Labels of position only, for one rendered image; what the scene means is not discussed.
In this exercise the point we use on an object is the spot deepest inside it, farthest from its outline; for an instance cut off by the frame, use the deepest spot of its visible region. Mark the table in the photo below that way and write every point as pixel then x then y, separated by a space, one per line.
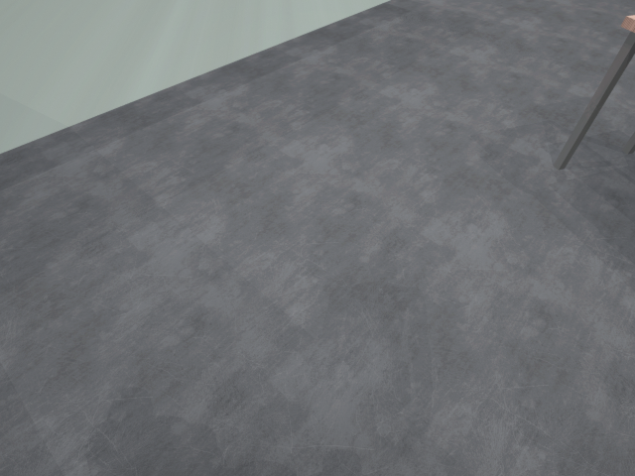
pixel 618 66

